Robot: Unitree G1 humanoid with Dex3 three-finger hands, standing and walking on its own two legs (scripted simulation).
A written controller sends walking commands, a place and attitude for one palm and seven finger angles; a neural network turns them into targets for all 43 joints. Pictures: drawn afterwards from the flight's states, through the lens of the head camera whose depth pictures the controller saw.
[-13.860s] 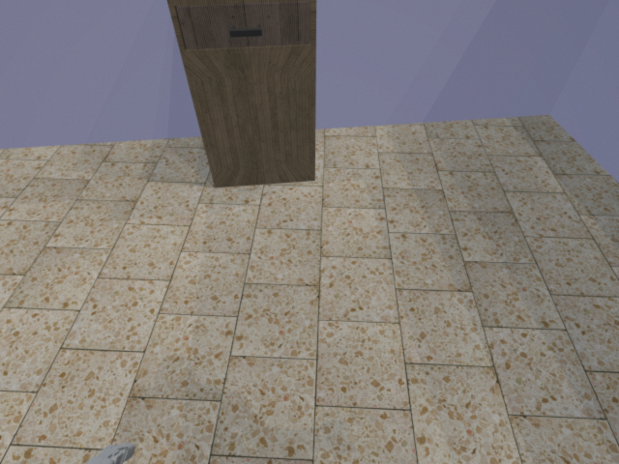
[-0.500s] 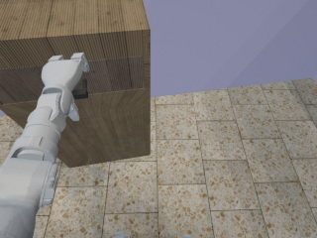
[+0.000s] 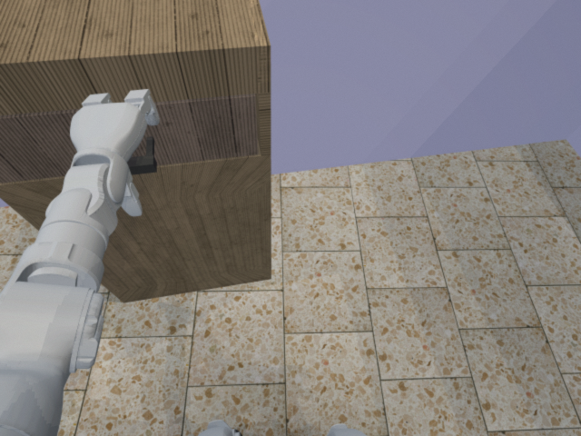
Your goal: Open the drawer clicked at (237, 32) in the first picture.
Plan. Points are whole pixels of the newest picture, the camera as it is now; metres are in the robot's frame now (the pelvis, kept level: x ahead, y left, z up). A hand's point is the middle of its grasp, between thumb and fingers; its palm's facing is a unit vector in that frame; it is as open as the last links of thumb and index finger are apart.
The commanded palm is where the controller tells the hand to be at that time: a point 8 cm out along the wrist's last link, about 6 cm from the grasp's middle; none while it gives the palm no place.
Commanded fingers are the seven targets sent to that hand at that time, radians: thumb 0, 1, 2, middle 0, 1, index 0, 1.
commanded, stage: move the hooked fingers above the handle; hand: left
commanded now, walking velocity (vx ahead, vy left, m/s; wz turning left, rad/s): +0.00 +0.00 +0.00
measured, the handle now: (120, 156) +0.55 +0.24 +0.00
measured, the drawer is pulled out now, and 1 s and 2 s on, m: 0.00 0.00 0.00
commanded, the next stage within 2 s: lower the fingers behind the handle in 1.40 s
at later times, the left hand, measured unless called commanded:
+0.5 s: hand (122, 153) +0.51 +0.21 +0.06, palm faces +0.00 -0.06 -1.00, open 13.8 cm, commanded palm +0.49 +0.23 +0.11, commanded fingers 0.00 -0.50 0.30 -0.30 -1.20 -0.30 -1.20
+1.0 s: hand (116, 161) +0.50 +0.22 +0.05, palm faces -0.04 -0.03 -1.00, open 13.9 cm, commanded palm +0.48 +0.23 +0.11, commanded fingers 0.00 -0.50 0.30 -0.30 -1.20 -0.30 -1.20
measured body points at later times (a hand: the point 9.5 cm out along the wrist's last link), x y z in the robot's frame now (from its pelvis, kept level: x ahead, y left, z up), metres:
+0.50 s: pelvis +0.01 +0.01 +0.00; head +0.11 +0.01 +0.44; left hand +0.51 +0.21 +0.11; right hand +0.01 -0.27 -0.13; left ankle +0.02 +0.12 -0.71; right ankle -0.03 -0.14 -0.71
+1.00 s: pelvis +0.00 +0.00 +0.00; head +0.10 +0.00 +0.44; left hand +0.50 +0.22 +0.10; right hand +0.01 -0.28 -0.12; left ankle +0.02 +0.12 -0.71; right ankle -0.03 -0.14 -0.71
